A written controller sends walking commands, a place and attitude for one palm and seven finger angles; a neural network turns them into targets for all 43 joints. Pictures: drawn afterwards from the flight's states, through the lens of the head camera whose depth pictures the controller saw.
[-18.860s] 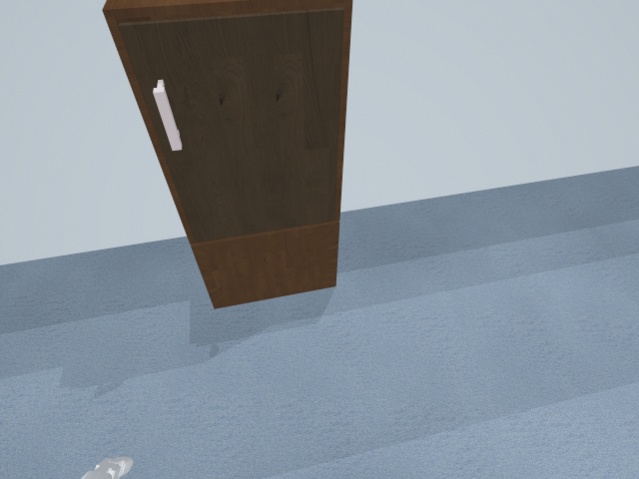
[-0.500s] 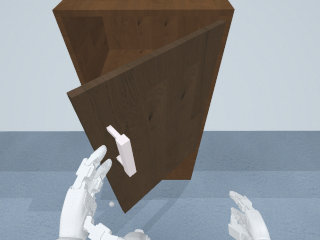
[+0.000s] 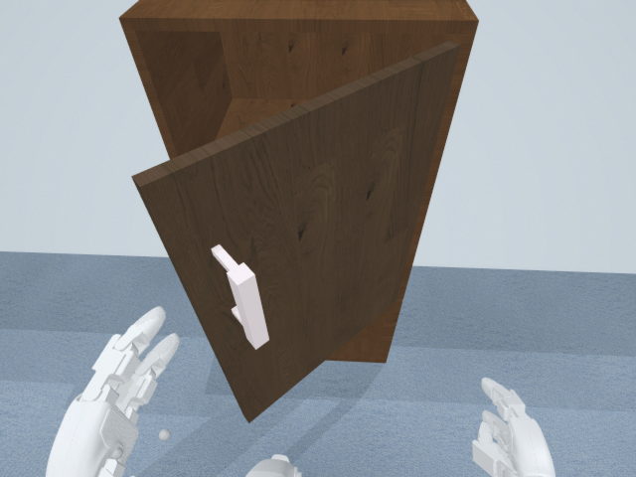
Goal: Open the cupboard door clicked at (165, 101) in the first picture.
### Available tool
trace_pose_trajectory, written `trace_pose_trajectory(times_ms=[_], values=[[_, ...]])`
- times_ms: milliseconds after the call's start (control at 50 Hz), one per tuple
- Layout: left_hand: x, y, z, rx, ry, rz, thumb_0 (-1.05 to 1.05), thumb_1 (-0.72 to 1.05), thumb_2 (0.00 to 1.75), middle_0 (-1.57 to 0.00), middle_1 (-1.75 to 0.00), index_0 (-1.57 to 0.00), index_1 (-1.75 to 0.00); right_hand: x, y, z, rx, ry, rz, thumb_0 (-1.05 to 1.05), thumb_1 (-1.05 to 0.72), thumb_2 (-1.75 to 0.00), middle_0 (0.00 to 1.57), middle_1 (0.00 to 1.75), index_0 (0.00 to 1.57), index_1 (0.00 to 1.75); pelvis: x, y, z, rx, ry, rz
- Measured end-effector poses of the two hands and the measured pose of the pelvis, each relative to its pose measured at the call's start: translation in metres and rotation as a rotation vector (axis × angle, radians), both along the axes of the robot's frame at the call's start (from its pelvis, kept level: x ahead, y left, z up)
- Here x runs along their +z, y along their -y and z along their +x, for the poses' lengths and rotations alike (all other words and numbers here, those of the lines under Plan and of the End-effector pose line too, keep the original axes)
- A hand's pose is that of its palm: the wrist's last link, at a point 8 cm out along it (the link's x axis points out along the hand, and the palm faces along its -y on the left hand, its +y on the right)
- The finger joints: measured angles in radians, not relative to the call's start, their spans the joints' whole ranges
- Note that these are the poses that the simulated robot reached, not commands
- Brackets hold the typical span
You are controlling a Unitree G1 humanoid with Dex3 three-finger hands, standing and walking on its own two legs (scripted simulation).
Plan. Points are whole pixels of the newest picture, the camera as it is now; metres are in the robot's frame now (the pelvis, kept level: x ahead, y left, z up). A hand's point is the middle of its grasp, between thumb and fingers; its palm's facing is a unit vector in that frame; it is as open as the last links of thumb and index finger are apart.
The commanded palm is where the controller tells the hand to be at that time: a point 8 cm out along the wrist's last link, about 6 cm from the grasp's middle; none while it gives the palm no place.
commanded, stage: draw the hand back to the body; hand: left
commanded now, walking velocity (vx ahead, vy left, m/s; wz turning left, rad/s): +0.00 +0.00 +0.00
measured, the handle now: (240, 298) +0.29 +0.12 +0.11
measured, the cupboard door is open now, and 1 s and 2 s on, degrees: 44 44 44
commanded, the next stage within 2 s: step back with the hand held close in 1.52 s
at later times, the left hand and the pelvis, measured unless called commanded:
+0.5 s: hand (90, 385) +0.17 +0.22 +0.15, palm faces +0.07 -0.99 -0.15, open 16.0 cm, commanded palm +0.13 +0.27 +0.17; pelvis +0.00 +0.03 +0.02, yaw -1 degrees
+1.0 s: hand (21, 304) +0.21 +0.27 +0.20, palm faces +0.37 -0.85 -0.39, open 10.8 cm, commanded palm +0.17 +0.32 +0.23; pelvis +0.03 +0.03 +0.06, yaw -2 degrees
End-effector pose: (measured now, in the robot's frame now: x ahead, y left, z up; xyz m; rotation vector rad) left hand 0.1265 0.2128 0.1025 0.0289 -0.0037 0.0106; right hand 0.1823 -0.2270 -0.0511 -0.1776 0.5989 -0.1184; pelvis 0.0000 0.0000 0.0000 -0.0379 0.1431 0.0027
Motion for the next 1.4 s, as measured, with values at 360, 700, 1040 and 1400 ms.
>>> trace_pose_trajectory(times_ms=[360, 700, 1040, 1400], values=[[0.033, -0.04, 0.018, 0.016, 0.005, 0.029, -0.01, -0.5, 0.3, -0.15, -0.3, -0.15, -0.3, 0.021, -0.031, -0.007, 0.004, 0.03, 0.02, 0.02, -0.91, -0.9, 0.2, 0.3, 0.2, 0.3, 0.018, -0.02, 0.003, -0.008, 0.047, -0.014], [0.075, -0.078, 0.02, 0.247, -0.025, 0.306, 0.0, -0.16, 0.45, -0.17, -0.3, -0.16, -0.3, 0.046, -0.057, 0.004, 0.036, 0.019, -0.013, 0.02, -0.91, -0.9, 0.2, 0.3, 0.2, 0.3, 0.045, -0.038, 0.011, -0.017, 0.114, -0.006], [0.123, -0.101, 0.05, 0.368, 0.095, 0.405, 0.01, 0.42, 0.7, -0.19, -0.3, -0.19, -0.3, 0.049, -0.044, 0.015, 0.049, -0.044, -0.018, 0.02, -0.9, -0.9, 0.2, 0.3, 0.21, 0.3, 0.065, -0.032, 0.028, -0.03, 0.17, 0.022], [0.13, -0.081, 0.061, 0.392, 0.084, 0.404, 0.02, 0.86, 0.89, -0.21, -0.3, -0.2, -0.3, 0.045, -0.003, 0.023, 0.018, -0.088, -0.023, 0.02, -0.91, -0.9, 0.2, 0.3, 0.2, 0.3, 0.07, -0.004, 0.036, -0.029, 0.185, 0.037]])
